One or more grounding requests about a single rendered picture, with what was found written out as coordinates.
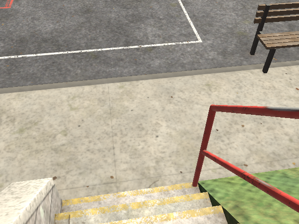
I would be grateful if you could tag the stairs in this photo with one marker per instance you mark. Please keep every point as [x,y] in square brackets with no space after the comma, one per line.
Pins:
[173,204]

